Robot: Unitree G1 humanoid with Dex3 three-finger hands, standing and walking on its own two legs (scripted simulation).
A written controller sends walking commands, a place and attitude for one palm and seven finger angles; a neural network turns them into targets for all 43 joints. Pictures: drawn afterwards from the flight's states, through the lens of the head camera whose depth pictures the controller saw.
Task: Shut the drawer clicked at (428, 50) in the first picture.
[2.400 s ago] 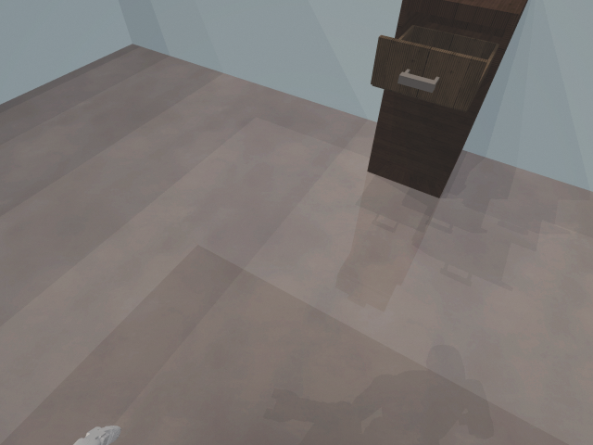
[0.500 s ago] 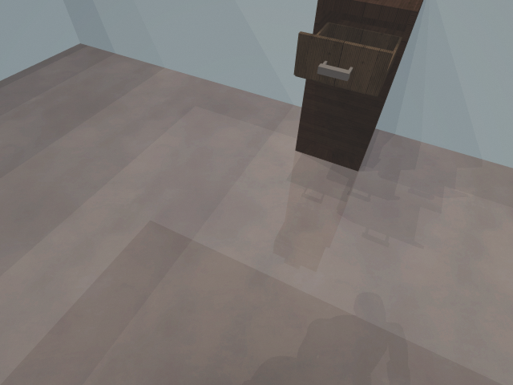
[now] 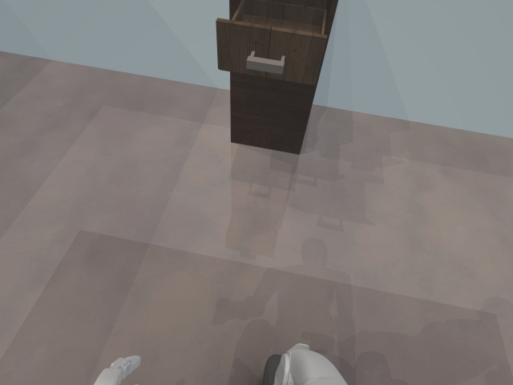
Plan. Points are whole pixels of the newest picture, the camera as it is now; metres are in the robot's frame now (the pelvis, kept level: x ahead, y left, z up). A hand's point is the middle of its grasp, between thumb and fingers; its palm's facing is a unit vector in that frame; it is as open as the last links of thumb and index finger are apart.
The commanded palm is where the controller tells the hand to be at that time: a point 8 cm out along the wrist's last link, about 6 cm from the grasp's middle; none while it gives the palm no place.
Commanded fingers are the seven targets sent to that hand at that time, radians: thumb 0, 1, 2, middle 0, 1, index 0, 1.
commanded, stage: walk to a spot facing it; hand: left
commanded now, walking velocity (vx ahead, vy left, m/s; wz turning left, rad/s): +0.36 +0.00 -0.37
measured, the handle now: (266, 60) +1.00 +0.01 -0.07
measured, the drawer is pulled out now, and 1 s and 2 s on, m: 0.27 0.27 0.27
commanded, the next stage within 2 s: turn to face it in 0.88 s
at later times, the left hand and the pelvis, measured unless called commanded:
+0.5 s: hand (148, 336) +0.21 +0.20 -0.17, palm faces -0.05 -0.98 -0.17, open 7.4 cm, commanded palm none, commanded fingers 0.00 0.90 0.90 -0.20 -0.30 -0.20 -0.30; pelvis +0.21 +0.02 +0.01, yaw -9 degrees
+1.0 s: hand (216, 192) +0.54 +0.12 -0.15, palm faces -0.47 -0.84 -0.26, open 7.4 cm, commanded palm none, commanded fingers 0.00 0.90 0.90 -0.20 -0.30 -0.20 -0.30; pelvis +0.33 +0.00 -0.01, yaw -28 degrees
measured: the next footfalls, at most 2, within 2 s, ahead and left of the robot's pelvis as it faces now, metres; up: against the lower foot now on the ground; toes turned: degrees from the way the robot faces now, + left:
right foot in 0.08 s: +0.19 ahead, -0.06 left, +0.00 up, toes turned -8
left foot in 0.54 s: +0.37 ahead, +0.13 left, +0.00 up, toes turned -4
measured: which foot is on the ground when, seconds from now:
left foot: down 0.00-0.08, up 0.10-0.52, down 0.54-0.98, up 1.00-1.00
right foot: up 0.00-0.06, down 0.08-0.54, up 0.56-0.98, down 1.00-1.00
